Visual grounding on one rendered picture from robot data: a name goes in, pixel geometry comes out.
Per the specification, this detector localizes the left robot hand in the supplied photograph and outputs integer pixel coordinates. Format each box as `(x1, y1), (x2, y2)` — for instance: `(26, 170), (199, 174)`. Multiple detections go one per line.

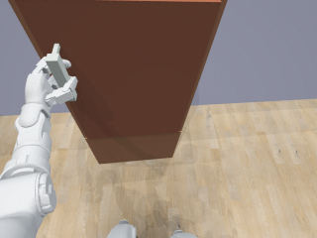
(25, 57), (78, 111)

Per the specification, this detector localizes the cupboard door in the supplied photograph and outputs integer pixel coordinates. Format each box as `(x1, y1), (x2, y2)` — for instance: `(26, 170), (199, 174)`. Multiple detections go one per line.
(15, 0), (222, 139)

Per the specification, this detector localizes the robot left upper arm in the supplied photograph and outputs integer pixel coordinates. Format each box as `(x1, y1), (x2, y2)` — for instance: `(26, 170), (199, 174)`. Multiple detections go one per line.
(0, 172), (57, 238)

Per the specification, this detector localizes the handle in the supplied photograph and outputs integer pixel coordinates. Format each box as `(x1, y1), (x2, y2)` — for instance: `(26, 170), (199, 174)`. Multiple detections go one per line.
(45, 44), (77, 102)

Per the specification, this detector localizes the robot left thigh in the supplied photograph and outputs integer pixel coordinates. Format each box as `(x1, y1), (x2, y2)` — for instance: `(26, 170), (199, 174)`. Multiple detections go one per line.
(107, 223), (137, 238)

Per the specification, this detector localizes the robot left forearm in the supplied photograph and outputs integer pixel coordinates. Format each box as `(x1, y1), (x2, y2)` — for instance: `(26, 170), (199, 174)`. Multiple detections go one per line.
(0, 103), (52, 180)

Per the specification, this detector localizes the left robot shin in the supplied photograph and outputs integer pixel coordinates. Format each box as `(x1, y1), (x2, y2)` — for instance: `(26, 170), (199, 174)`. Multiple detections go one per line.
(119, 220), (130, 225)

